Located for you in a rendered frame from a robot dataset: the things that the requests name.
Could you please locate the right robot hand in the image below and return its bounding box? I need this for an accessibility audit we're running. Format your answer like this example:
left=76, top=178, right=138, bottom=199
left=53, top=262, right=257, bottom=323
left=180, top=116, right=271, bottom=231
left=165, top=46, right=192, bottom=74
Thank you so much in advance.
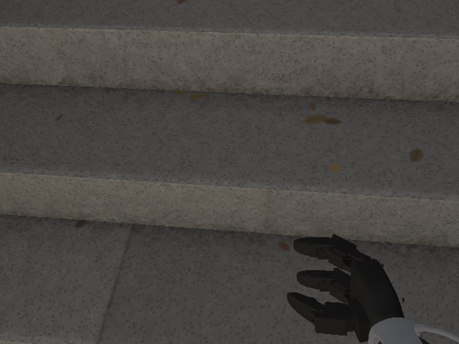
left=287, top=234, right=404, bottom=343

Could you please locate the right robot forearm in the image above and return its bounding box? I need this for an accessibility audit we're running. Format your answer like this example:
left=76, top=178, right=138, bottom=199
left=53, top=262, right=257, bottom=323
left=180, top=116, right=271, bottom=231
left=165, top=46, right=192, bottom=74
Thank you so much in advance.
left=368, top=317, right=429, bottom=344

